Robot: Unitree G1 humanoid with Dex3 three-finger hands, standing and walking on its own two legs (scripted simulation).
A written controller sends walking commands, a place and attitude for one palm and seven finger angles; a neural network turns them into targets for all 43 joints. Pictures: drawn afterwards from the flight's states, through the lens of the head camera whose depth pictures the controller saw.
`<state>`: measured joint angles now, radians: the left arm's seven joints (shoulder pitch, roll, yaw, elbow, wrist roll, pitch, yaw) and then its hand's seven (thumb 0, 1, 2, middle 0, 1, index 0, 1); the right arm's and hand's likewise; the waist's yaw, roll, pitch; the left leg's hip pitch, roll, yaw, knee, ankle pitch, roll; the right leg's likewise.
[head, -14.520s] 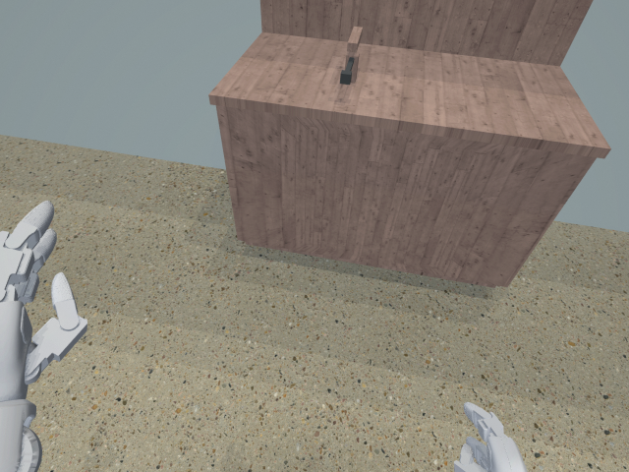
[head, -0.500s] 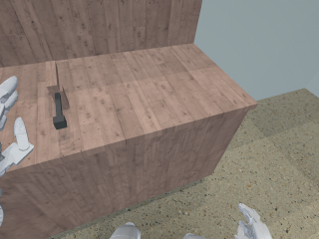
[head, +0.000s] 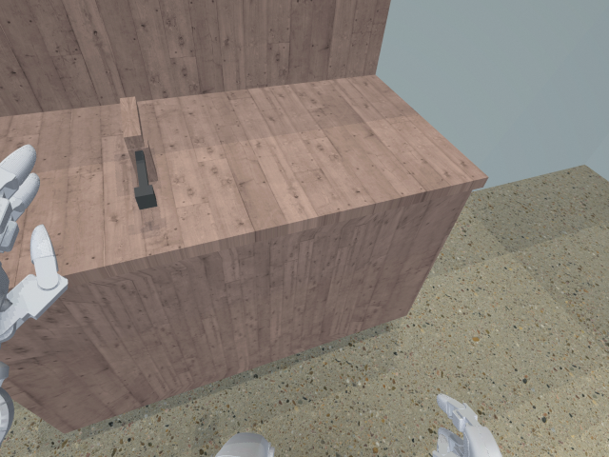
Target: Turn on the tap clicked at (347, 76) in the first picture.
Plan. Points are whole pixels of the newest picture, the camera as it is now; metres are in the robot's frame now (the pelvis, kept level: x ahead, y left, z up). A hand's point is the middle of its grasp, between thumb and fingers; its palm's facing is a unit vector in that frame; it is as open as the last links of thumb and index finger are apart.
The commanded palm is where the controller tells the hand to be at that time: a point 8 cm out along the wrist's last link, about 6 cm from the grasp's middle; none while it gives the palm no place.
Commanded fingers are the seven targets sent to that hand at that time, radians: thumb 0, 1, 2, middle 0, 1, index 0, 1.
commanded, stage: come to a stop and stand still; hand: left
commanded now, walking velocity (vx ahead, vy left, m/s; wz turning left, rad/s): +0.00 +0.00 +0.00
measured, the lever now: (145, 197) +0.48 +0.30 +0.05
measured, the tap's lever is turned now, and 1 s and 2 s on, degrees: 0 0 0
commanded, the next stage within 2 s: look again from close up in 1.84 s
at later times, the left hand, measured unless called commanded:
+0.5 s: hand out of the picture +0.07 +0.26 +0.17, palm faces +0.38 -0.83 -0.42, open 7.4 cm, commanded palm +0.02 +0.29 +0.20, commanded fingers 0.00 0.90 0.90 -0.20 -0.30 -0.20 -0.30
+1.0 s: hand out of the picture -0.07 +0.25 +0.17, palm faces +0.44 -0.79 -0.44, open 7.4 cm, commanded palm -0.12 +0.27 +0.20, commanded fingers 0.00 0.90 0.90 -0.20 -0.30 -0.20 -0.30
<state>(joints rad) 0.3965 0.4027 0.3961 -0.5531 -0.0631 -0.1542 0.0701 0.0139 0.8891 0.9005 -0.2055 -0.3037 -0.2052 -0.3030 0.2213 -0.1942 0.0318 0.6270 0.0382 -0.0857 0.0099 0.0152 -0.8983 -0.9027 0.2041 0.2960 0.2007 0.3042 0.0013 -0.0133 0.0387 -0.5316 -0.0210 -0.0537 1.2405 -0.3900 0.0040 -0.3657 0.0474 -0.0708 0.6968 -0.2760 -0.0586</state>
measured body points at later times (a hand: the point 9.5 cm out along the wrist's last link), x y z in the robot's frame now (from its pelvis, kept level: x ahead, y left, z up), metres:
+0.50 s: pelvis -0.13 +0.01 -0.02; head -0.13 +0.02 +0.43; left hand +0.05 +0.30 +0.19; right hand +0.03 -0.22 -0.11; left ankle -0.20 +0.14 -0.70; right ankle +0.01 -0.07 -0.71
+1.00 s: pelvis -0.27 -0.01 -0.01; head -0.25 +0.01 +0.44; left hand -0.10 +0.29 +0.20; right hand -0.09 -0.25 -0.09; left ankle -0.34 +0.10 -0.72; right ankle -0.17 -0.07 -0.69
